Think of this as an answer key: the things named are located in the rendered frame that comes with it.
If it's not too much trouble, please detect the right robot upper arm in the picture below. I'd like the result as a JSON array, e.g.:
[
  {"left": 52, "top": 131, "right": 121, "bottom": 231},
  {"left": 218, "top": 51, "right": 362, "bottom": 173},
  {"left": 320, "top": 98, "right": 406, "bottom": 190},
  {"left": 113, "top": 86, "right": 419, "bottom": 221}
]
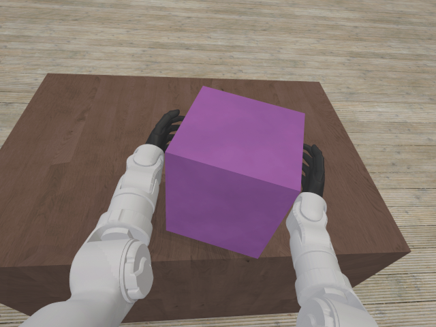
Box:
[{"left": 296, "top": 296, "right": 379, "bottom": 327}]

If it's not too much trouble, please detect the left robot upper arm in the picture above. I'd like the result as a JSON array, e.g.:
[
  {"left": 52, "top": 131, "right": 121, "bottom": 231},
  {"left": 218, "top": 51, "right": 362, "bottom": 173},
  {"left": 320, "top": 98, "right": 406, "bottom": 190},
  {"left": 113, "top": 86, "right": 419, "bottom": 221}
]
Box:
[{"left": 19, "top": 238, "right": 153, "bottom": 327}]

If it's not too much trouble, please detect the right robot hand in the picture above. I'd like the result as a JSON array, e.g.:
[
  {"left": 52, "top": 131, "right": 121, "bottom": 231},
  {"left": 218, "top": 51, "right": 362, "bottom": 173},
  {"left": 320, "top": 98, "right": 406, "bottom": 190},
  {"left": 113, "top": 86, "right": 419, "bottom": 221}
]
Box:
[{"left": 301, "top": 143, "right": 325, "bottom": 197}]

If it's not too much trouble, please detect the pedestal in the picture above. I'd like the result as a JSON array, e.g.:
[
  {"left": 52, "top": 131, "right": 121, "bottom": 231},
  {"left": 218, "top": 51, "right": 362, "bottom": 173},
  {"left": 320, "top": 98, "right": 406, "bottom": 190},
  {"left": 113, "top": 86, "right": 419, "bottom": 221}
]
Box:
[{"left": 0, "top": 73, "right": 411, "bottom": 323}]

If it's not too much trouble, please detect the robot right forearm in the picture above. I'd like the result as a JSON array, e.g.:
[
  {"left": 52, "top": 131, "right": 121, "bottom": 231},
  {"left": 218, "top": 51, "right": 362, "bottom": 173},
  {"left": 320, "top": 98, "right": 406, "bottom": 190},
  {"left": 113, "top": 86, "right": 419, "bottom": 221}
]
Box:
[{"left": 286, "top": 192, "right": 369, "bottom": 314}]

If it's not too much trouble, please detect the carton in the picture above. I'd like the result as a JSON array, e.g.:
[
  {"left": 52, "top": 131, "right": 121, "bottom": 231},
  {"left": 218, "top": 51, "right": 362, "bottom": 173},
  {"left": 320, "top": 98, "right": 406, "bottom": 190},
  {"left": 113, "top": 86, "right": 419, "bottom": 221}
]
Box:
[{"left": 165, "top": 86, "right": 305, "bottom": 259}]

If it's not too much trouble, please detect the left robot hand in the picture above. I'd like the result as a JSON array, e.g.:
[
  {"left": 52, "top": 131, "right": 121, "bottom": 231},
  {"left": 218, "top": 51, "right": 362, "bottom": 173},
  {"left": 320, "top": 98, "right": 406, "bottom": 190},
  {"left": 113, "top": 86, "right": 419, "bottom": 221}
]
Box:
[{"left": 145, "top": 109, "right": 185, "bottom": 153}]

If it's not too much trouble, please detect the robot left forearm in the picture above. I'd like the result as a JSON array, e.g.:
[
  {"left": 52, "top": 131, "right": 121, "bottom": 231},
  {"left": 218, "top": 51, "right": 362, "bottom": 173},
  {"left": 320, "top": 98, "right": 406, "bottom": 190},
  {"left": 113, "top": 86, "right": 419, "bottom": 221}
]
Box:
[{"left": 69, "top": 144, "right": 164, "bottom": 293}]

